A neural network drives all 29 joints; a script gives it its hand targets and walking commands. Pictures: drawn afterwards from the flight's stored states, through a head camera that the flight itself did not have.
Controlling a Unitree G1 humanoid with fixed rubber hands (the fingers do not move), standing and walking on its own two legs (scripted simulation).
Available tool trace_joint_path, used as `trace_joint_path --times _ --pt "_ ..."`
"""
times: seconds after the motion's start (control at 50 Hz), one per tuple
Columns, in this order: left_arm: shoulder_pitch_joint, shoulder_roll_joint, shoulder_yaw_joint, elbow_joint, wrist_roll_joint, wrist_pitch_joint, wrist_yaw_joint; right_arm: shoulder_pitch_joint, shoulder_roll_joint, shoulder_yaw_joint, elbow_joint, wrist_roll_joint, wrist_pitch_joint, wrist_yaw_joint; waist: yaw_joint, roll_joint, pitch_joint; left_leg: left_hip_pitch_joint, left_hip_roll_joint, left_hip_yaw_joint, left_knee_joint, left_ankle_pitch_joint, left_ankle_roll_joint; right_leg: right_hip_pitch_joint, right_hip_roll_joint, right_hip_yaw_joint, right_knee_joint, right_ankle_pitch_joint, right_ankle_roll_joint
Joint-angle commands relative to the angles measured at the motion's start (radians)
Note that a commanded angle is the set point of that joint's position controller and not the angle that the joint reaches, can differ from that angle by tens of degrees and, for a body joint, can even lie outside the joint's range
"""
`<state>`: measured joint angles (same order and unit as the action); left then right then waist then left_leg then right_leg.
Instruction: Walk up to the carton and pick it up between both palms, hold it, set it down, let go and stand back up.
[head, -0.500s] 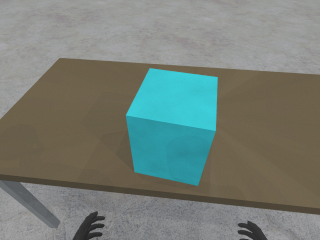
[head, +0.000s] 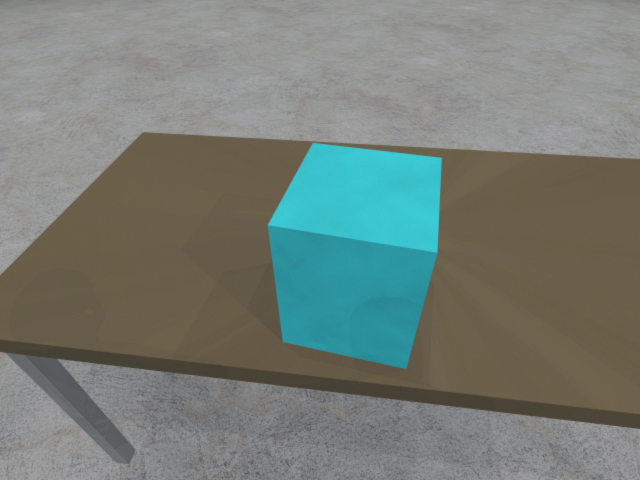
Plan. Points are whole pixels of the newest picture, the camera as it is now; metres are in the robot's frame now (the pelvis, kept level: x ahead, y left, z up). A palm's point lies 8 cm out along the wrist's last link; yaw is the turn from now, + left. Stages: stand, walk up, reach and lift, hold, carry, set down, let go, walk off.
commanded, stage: stand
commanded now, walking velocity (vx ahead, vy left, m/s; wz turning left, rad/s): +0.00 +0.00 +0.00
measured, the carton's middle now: (358, 254) +0.46 -0.02 +0.05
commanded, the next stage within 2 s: none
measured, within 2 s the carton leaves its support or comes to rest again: neither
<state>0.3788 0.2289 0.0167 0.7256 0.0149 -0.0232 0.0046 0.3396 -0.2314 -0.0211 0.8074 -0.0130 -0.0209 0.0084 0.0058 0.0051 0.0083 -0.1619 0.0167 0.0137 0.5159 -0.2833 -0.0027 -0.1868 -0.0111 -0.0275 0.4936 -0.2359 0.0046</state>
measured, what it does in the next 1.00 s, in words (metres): stands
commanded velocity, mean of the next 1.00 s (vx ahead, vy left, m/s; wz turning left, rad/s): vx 0.00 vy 0.00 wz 0.00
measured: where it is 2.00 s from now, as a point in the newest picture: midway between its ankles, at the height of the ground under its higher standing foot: outside the picture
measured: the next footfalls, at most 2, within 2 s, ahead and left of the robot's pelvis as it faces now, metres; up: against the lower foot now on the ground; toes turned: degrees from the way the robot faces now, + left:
none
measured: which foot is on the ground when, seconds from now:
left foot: down 0.00-1.00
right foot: down 0.00-1.00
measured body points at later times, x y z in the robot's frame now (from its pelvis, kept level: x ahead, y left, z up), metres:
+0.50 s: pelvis -0.03 +0.00 +0.00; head -0.04 +0.00 +0.45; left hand -0.02 +0.26 -0.14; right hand +0.00 -0.25 -0.14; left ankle +0.00 +0.12 -0.74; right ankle +0.02 -0.12 -0.74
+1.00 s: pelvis -0.01 +0.00 +0.00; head -0.01 -0.01 +0.45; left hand +0.01 +0.24 -0.14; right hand +0.01 -0.25 -0.15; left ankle +0.00 +0.12 -0.74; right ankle +0.02 -0.12 -0.74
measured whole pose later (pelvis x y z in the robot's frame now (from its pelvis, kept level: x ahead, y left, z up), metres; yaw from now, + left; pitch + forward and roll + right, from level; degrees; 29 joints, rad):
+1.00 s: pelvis -0.01 +0.00 +0.00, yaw +0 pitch -3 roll +0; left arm 0.37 0.21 0.00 0.89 0.01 -0.01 0.02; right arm 0.35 -0.22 0.00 0.92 0.00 -0.01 -0.02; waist 0.00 0.01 0.03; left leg -0.20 0.01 0.01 0.51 -0.26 -0.01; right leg -0.24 -0.01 0.00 0.50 -0.22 0.01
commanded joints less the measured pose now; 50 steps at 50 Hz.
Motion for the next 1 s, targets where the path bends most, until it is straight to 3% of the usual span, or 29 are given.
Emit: trace_joint_path --times 0.0,0.14,0.42,0.56,0.58,0.78,0.98 --pt "0.022 0.151 0.038 -0.064 0.000 -0.024 0.010 0.026 -0.155 -0.032 -0.072 0.001 -0.019 -0.007 0.001 0.004 0.114 -0.133 0.067 -0.108 -0.155 -0.037 0.024 -0.061 -0.081 0.103 -0.124 -0.028 -0.021" --pt "0.052 0.143 0.032 -0.018 0.001 -0.019 0.010 0.034 -0.160 -0.030 -0.051 0.003 -0.016 -0.010 0.003 0.033 0.107 -0.197 0.078 -0.139 -0.197 -0.186 0.032 -0.050 -0.067 0.085 -0.104 -0.105 -0.014" --pt "0.083 0.144 0.033 0.040 0.002 -0.014 0.013 0.074 -0.157 -0.033 -0.003 -0.001 -0.005 -0.015 -0.002 -0.013 0.108 -0.206 0.060 -0.142 -0.173 -0.223 0.028 -0.112 -0.065 0.112 -0.120 -0.207 -0.011" --pt "0.093 0.141 0.029 0.059 -0.001 -0.008 0.017 0.084 -0.147 -0.028 0.019 -0.002 -0.002 -0.019 -0.004 -0.016 0.118 -0.194 0.062 -0.140 -0.169 -0.183 0.026 -0.126 -0.069 0.115 -0.118 -0.179 -0.012" --pt "0.088 0.136 0.027 0.065 -0.002 -0.009 0.020 0.071 -0.145 -0.026 0.017 0.011 -0.003 -0.020 0.001 0.040 0.135 -0.208 0.064 -0.136 -0.175 -0.153 0.026 -0.109 -0.075 0.131 -0.115 -0.118 -0.019" --pt "0.073 0.132 0.019 0.098 -0.007 -0.011 0.026 0.080 -0.130 -0.015 0.043 0.009 -0.003 -0.026 -0.004 -0.013 0.082 -0.134 0.068 -0.120 -0.149 -0.023 0.024 -0.074 -0.082 0.132 -0.115 -0.031 -0.022" --pt "0.051 0.120 0.012 0.126 -0.010 -0.008 0.029 0.068 -0.120 -0.008 0.069 0.010 -0.002 -0.033 -0.002 -0.012 0.079 -0.105 0.073 -0.107 -0.150 0.045 0.018 -0.060 -0.084 0.129 -0.114 0.037 -0.022"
